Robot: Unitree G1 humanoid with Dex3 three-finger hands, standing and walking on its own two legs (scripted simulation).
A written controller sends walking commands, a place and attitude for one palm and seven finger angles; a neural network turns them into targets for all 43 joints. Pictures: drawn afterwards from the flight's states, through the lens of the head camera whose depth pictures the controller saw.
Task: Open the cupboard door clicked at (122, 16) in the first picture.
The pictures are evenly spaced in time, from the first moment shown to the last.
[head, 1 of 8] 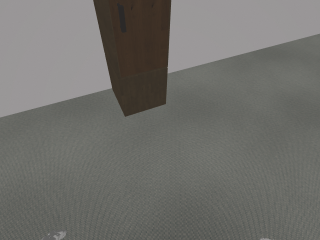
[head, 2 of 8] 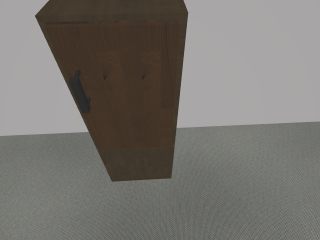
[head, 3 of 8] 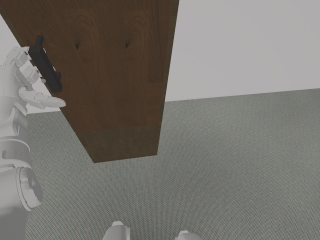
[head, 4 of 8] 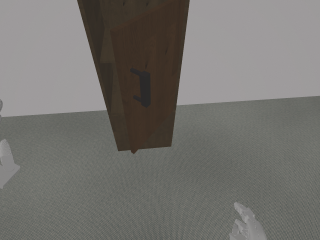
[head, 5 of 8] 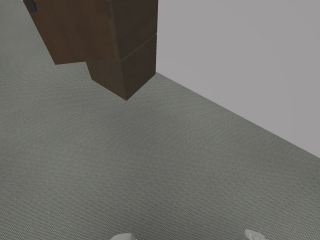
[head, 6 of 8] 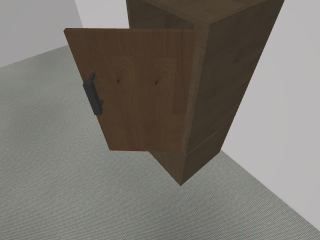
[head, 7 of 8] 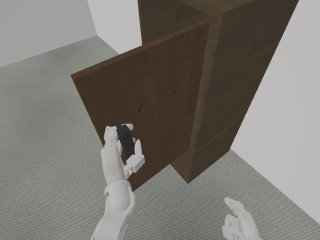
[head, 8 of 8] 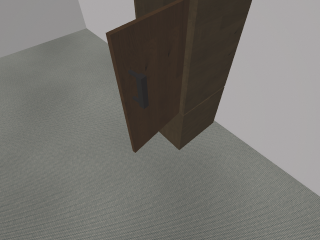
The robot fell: no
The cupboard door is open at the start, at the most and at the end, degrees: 0 98 98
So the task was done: yes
